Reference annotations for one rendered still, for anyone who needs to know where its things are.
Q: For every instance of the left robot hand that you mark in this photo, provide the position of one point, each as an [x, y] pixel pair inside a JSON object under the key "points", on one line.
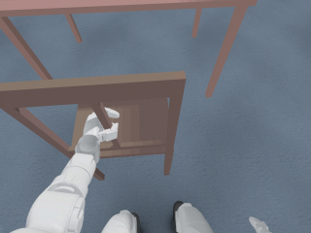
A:
{"points": [[94, 127]]}

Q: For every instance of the right robot foot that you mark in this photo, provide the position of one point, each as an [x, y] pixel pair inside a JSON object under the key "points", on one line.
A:
{"points": [[176, 206]]}

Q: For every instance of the robot left thigh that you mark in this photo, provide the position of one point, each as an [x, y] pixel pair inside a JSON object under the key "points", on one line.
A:
{"points": [[121, 223]]}

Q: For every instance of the chair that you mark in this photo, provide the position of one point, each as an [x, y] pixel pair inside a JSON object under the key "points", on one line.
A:
{"points": [[146, 125]]}

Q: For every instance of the robot left forearm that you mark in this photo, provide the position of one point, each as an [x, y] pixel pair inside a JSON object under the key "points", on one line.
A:
{"points": [[77, 174]]}

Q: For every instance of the robot left upper arm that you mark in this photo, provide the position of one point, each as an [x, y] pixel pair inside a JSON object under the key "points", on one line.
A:
{"points": [[56, 212]]}

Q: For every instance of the table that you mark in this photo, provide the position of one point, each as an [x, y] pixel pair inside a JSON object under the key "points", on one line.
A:
{"points": [[25, 8]]}

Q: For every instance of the right robot hand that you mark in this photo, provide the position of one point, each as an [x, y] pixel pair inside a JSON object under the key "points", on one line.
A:
{"points": [[260, 226]]}

